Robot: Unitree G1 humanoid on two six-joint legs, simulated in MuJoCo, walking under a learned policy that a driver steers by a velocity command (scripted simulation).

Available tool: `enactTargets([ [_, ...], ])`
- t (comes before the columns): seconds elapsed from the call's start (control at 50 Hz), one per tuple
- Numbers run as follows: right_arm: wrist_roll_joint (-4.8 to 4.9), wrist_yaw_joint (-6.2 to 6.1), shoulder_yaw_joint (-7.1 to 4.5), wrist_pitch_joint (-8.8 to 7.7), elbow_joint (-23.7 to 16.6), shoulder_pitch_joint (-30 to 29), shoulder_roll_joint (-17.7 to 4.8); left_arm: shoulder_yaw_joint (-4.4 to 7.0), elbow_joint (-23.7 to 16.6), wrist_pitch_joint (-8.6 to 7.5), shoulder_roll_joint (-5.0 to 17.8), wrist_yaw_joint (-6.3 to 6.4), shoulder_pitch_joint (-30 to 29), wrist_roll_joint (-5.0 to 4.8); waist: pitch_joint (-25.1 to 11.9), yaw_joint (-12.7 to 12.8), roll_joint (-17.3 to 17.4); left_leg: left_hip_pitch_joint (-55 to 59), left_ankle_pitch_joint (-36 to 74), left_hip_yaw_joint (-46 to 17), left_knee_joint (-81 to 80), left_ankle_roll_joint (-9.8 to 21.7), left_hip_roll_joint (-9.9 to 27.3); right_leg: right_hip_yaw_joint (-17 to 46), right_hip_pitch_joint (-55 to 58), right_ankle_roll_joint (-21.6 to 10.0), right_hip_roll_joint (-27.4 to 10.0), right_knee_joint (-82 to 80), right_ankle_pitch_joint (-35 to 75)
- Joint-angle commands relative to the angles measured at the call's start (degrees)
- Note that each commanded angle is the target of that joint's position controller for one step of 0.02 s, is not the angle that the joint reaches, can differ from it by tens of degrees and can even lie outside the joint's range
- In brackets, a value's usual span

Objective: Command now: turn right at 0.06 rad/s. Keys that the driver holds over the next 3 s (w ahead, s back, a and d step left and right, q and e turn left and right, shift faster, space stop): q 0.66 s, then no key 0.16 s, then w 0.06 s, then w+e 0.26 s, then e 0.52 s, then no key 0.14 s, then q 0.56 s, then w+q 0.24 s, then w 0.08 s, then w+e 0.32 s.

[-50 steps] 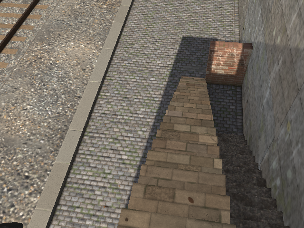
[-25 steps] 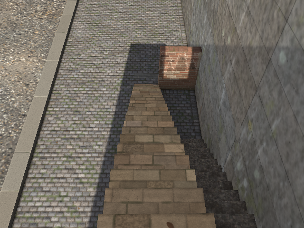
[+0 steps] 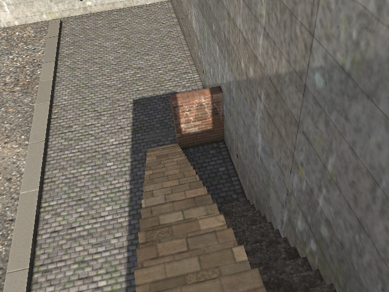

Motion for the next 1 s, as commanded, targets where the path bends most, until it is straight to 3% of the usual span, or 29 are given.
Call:
enactTargets([
  [0.02,-0.15,3.03,2.60,-0.44,-2.5,3.8,2.4,0.76,-2.7,0.22,5.0,1.15,0.1,-1.49,4.2,0.7,-15.4,12.0,-16.4,7.0,-21.8,-1.5,-1.9,6.5,-5.2,-8.7,-8.9,-12.6,17.1],
  [0.04,-1.04,4.09,2.22,-1.08,-3.1,5.3,0.4,0.92,-4.2,0.56,7.0,2.00,-3.6,-1.93,5.5,-0.5,-12.4,16.6,-10.5,6.1,-33.3,-1.0,-1.1,6.4,-4.7,-9.2,-8.0,-6.1,17.1],
  [0.06,-0.55,5.09,2.40,-3.05,-3.8,5.1,-0.5,0.59,-4.7,0.40,5.5,2.90,-4.4,-1.84,6.1,0.1,-8.9,16.2,-2.7,-1.8,-39.9,0.2,0.8,5.2,-3.5,-8.3,-4.6,5.8,13.1],
  [0.08,1.11,6.59,3.63,-4.63,-5.0,2.0,-3.4,-0.11,-7.8,0.74,1.6,4.29,-0.9,-1.15,1.2,7.1,4.9,19.8,34.4,-19.8,-32.8,4.7,12.7,4.0,-8.6,-5.2,-2.5,13.9,-10.7],
  [0.1,1.12,7.40,2.44,-5.44,-6.4,1.9,-6.7,0.12,-6.4,0.78,4.4,3.85,-1.0,-1.35,-1.4,2.7,10.8,18.6,35.2,-36.2,-41.9,11.5,18.7,5.0,-13.7,-2.1,0.2,11.4,-19.0],
  [0.12,1.01,7.10,2.54,-6.05,-7.6,0.3,-6.4,0.86,-6.7,1.23,8.0,3.83,-5.1,-2.74,5.3,1.1,5.8,18.2,22.5,-39.9,-46.8,13.1,18.2,6.7,-19.1,-1.8,0.1,8.2,-14.9],
  [0.14,1.04,6.08,2.82,-6.51,-8.4,-2.9,-5.0,0.62,-7.0,1.24,7.0,3.53,-6.4,-1.72,6.4,2.4,3.6,17.8,15.0,-37.2,-46.2,13.1,16.5,7.2,-16.7,-1.4,-1.3,3.7,-8.0],
  [0.16,0.55,5.02,2.74,-6.69,-10.2,-7.9,-4.4,0.47,-6.3,0.88,7.0,3.53,-4.9,-0.70,2.6,3.7,2.1,17.2,19.0,-31.5,-43.1,13.7,15.1,8.3,-8.4,0.4,-4.2,1.5,1.4],
  [0.18,0.40,3.57,2.27,-6.61,-13.1,-11.0,-5.9,0.76,-5.5,-0.14,8.5,3.84,-5.5,-1.64,-1.8,2.6,2.4,13.3,24.4,-22.1,-41.2,11.2,11.8,3.1,2.9,2.5,-2.2,0.0,9.8],
  [0.22,-0.21,1.97,2.96,-6.45,-14.5,-9.8,-2.3,-0.54,-5.8,-1.19,5.3,3.96,-6.1,-1.09,-6.2,0.9,2.6,13.5,22.0,-15.0,-39.1,8.2,5.8,1.6,11.0,4.1,-0.7,-4.4,14.8],
  [0.26,0.23,1.73,2.34,-5.99,-14.4,-3.3,-2.4,-0.68,-5.8,-1.24,6.2,4.70,-6.8,-1.76,-5.2,-3.3,-2.7,16.7,16.5,-13.3,-37.8,6.8,2.7,3.1,10.2,2.1,-2.3,-7.9,22.5],
  [0.32,0.20,1.80,2.13,-4.47,-16.5,-4.2,-2.8,-0.20,-6.8,-1.12,7.7,4.40,-7.1,-1.55,-4.1,-3.5,-3.7,16.5,13.7,-12.1,-33.7,7.0,1.1,2.8,9.0,0.1,-4.3,-9.0,27.6],
  [0.38,0.10,3.06,2.27,-1.80,-19.5,-6.7,-2.1,0.87,-7.2,1.17,9.8,2.25,-6.4,-0.73,-3.7,-3.5,-7.0,11.5,7.4,-9.0,-30.1,5.7,-2.0,4.0,10.6,-2.4,-6.6,-11.6,24.3],
  [0.44,-1.67,3.00,1.92,-0.80,-20.1,-6.8,-3.4,1.86,-9.1,1.39,12.1,1.42,-7.2,-1.21,-3.3,-3.2,-8.0,8.8,6.8,-4.5,-24.1,3.5,-3.9,7.3,10.0,-5.7,-12.5,-13.2,23.3],
  [0.5,-0.48,2.95,1.01,-0.69,-22.2,-9.8,-4.7,1.86,-9.2,-0.22,12.0,1.88,-6.5,-1.77,-4.6,-2.7,-7.4,11.1,9.3,-4.3,-21.7,3.5,-3.3,3.4,5.6,-4.6,-12.1,-10.1,19.0],
  [0.58,0.33,1.75,-0.20,0.39,-27.5,-12.6,-8.2,2.49,-9.7,2.63,13.1,2.27,-2.3,-0.97,-7.5,-1.4,3.9,13.0,26.1,-15.3,-26.0,6.1,2.7,-6.2,3.2,0.3,-6.5,2.6,7.6],
  [0.6,0.83,1.45,-0.54,1.06,-28.5,-12.0,-9.9,2.08,-10.4,2.73,12.3,2.29,-2.7,-0.68,-7.4,-1.8,6.5,16.0,28.2,-21.8,-29.9,8.3,4.8,-7.7,-1.5,2.0,-3.5,6.4,-2.0],
  [0.62,0.56,1.98,-1.28,1.92,-28.6,-10.0,-11.9,1.61,-11.5,2.24,12.7,1.96,-6.3,-0.53,-6.9,-5.3,9.4,17.8,24.1,-30.9,-35.6,11.9,7.0,-5.9,-7.4,3.0,-1.0,12.2,-13.7],
  [0.66,-0.69,2.14,-1.06,2.27,-28.5,-11.2,-11.4,1.61,-12.7,2.07,13.7,1.61,-7.4,-0.49,-4.3,-4.1,6.7,21.8,22.3,-36.2,-36.5,17.5,10.3,1.7,-16.8,3.3,-3.1,21.2,-13.4],
  [0.7,1.12,1.79,-1.10,1.88,-28.1,-11.7,-9.8,0.96,-12.5,1.41,12.6,1.07,-6.6,-0.14,-1.2,-2.5,5.0,20.8,17.1,-30.8,-36.5,16.7,7.3,-0.1,-16.4,3.6,-2.8,12.5,-12.8],
  [0.74,-0.54,1.02,0.14,1.27,-30.5,-18.6,-5.4,0.42,-10.1,-0.30,11.4,0.19,0.6,1.22,-5.6,-0.3,3.9,12.6,17.3,-28.9,-33.5,16.9,7.4,0.0,-4.0,4.7,-3.3,16.3,-1.0],
  [0.8,0.96,0.21,0.78,1.00,-29.3,-20.4,-3.2,-2.62,-5.3,-3.37,2.7,-2.90,10.4,1.77,-1.3,3.9,-4.9,-0.3,-6.8,-21.4,-29.7,11.7,-0.9,-2.6,12.3,4.7,-2.1,-5.0,9.3],
  [0.82,1.20,-0.28,1.23,1.00,-27.0,-15.0,0.0,-3.25,-3.2,-4.03,3.6,-2.87,13.3,1.62,1.0,1.3,-18.0,-2.1,-25.8,-15.6,-15.2,8.9,-9.1,8.5,9.5,3.8,-9.2,-12.8,26.5],
  [0.84,2.37,-0.08,1.60,0.74,-26.3,-8.8,0.0,-4.39,-5.9,-3.86,5.6,-2.85,8.4,-0.20,3.4,-3.9,-23.5,-2.6,-31.2,-13.6,-5.7,4.8,-10.6,23.6,-0.3,-0.3,-19.7,-18.9,26.0],
  [0.86,2.69,0.72,0.53,0.33,-24.7,-7.1,-3.4,-2.75,-7.6,-3.70,10.5,-3.19,1.7,-2.02,4.4,-6.2,-21.3,-2.8,-23.8,-11.9,-4.6,3.5,-7.4,27.3,-6.4,-3.2,-20.1,-23.5,4.2],
  [0.9,0.08,2.33,-0.25,-0.63,-23.4,-11.1,-4.9,-2.03,-8.1,-4.53,10.5,-3.65,-0.5,-4.36,3.7,-4.7,-11.8,-3.0,-12.7,-9.5,-14.1,4.2,-2.7,26.7,-1.4,-3.4,-17.6,-27.1,-14.6],
  [0.96,-0.14,4.19,1.13,-3.82,-21.8,-13.6,-1.9,-1.05,-7.0,-4.13,14.8,-1.90,2.4,-4.44,0.3,-1.8,-11.2,13.2,-2.6,-5.8,-34.4,5.6,-2.8,20.4,6.0,-2.7,-14.0,-30.6,-5.6],
  [0.98,0.10,4.08,1.06,-4.97,-19.1,-11.0,-2.2,-0.46,-6.4,-4.34,15.9,-1.75,2.0,-3.74,-1.9,-0.9,-10.4,17.2,3.6,-5.0,-27.5,4.4,-1.7,20.7,7.2,-3.7,-15.0,-29.5,1.9],
  [1.0,0.42,3.93,1.30,-5.40,-21.0,-12.2,-1.9,-1.55,-7.0,-4.31,13.2,-1.60,2.6,-4.75,-1.1,-2.3,-6.9,13.1,-2.8,-3.8,-40.1,5.8,-1.9,18.6,14.4,-3.6,-13.1,-28.8,6.2],
])
Next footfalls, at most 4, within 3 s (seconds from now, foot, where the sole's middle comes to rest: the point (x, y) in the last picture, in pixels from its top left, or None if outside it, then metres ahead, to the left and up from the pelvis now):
0.04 left None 0.01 0.11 -0.76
1.96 left None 0.03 0.07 -0.76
2.86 right None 0.08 -0.11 -0.76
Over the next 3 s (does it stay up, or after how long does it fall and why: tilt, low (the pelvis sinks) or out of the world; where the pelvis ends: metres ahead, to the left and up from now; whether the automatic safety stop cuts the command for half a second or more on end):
stays up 0.04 -0.04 0.02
